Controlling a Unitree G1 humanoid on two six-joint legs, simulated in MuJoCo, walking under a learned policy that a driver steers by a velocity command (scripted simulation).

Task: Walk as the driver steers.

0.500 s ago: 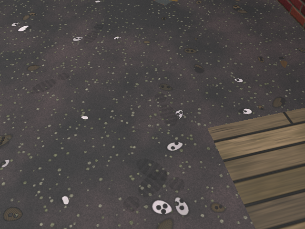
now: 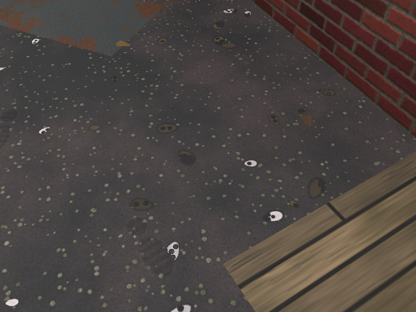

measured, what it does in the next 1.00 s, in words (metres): walks ahead, turning left: left foot, then right foot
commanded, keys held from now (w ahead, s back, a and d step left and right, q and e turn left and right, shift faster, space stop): q+shift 0.86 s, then shift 0.14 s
